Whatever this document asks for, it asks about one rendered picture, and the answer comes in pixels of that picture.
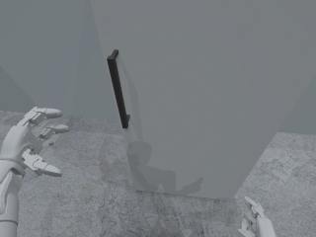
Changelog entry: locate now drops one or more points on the handle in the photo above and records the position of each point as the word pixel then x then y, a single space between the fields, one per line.
pixel 112 63

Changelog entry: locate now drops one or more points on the left robot hand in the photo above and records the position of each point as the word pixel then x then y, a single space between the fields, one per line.
pixel 20 138

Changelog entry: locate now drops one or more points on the right robot hand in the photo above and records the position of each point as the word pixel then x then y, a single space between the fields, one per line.
pixel 261 226

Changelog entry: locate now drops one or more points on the fridge door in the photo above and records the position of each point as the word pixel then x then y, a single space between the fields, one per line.
pixel 206 84

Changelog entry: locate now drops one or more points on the left robot forearm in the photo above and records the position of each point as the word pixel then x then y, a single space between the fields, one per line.
pixel 11 176

